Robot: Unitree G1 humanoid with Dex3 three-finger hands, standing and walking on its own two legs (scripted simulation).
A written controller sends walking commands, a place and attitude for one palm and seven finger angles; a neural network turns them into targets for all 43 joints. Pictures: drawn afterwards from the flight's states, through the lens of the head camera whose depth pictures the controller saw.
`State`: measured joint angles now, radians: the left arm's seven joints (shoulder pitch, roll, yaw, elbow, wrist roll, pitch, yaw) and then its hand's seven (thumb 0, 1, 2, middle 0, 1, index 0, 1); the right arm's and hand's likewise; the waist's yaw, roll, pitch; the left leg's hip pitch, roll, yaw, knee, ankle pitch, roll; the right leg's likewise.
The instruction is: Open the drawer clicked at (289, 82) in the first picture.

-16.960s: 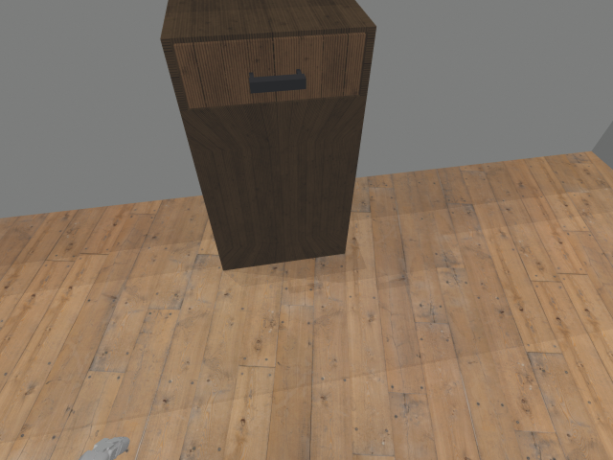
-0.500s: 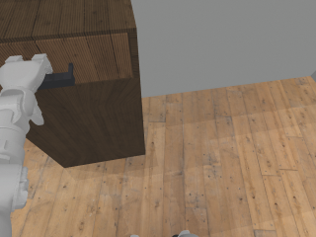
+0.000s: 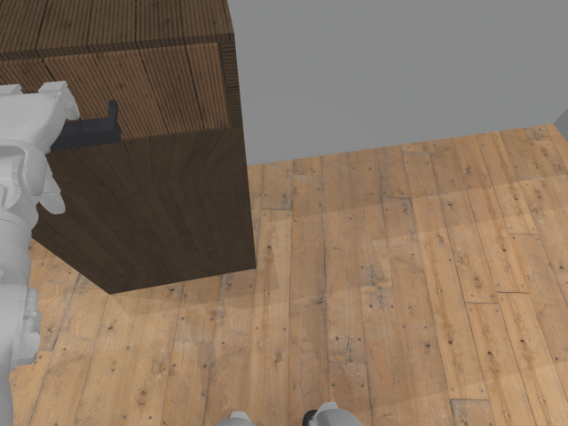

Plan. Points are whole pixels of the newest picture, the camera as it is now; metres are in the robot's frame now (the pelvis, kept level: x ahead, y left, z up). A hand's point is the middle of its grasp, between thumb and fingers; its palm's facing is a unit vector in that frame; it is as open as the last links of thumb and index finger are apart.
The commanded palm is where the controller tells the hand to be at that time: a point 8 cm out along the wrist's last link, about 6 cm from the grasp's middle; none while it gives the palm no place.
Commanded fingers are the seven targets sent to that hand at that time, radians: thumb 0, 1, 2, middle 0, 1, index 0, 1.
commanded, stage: lift the fingers back up to retry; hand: left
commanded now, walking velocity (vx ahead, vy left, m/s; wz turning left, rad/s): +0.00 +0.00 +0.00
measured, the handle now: (70, 123) +0.53 +0.32 +0.07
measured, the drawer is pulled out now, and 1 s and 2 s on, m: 0.00 0.00 0.00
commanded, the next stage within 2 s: re-aim the fingers above the handle in 0.88 s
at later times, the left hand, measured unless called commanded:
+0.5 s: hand (45, 138) +0.48 +0.32 +0.09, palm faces -0.04 +0.00 -1.00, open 13.8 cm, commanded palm +0.46 +0.32 +0.16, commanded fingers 0.00 -0.50 0.30 -0.30 -1.20 -0.30 -1.20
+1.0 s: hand (34, 134) +0.47 +0.32 +0.12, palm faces -0.08 -0.01 -1.00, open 13.8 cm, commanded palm +0.46 +0.32 +0.19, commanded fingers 0.00 -0.50 0.30 -0.30 -1.20 -0.30 -1.20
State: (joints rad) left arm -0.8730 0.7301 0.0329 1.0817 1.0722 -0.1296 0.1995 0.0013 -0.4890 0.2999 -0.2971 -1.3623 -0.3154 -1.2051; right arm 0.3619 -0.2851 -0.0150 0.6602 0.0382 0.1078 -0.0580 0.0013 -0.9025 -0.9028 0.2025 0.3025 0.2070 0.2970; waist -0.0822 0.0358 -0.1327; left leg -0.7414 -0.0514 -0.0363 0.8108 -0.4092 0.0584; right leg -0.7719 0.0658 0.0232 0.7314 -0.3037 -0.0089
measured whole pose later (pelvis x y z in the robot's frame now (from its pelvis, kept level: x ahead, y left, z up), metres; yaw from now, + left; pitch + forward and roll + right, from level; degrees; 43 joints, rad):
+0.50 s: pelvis +0.02 +0.00 +0.01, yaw +0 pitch +18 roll -3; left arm -0.80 0.71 0.09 0.97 1.06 -0.17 0.14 0.00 -0.49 0.30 -0.33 -1.24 -0.32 -1.21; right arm 0.37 -0.28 -0.03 0.67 0.03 0.11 -0.06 0.00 -0.90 -0.90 0.20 0.30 0.21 0.30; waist -0.08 0.05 -0.13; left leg -0.66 -0.05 -0.04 0.75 -0.41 0.06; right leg -0.68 0.06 0.02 0.67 -0.30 -0.01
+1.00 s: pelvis +0.03 +0.01 +0.02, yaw +1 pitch +15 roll -2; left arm -0.75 0.67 0.04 0.84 1.02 -0.18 0.02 0.00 -0.49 0.30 -0.32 -1.20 -0.32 -1.20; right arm 0.30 -0.27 -0.03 0.64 0.03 0.13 -0.06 0.00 -0.90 -0.90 0.20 0.30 0.21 0.30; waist -0.03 0.04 -0.11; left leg -0.52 -0.07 -0.06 0.65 -0.38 0.07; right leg -0.54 0.05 0.02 0.58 -0.29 0.00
